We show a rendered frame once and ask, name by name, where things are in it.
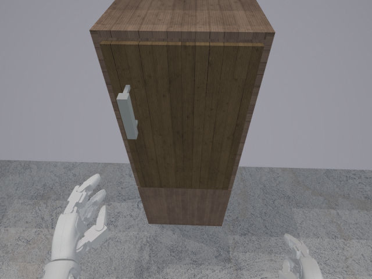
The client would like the handle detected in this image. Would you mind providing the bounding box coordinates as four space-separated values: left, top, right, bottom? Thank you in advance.
116 85 138 140

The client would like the robot right hand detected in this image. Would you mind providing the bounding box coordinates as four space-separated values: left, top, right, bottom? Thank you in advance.
278 233 324 279

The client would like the cupboard door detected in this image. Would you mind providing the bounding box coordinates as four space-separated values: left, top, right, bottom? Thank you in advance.
100 41 264 190

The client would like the robot left hand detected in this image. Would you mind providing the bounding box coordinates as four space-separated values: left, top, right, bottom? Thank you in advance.
51 174 109 264

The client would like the left robot forearm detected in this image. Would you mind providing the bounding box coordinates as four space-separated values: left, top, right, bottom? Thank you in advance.
42 259 81 279

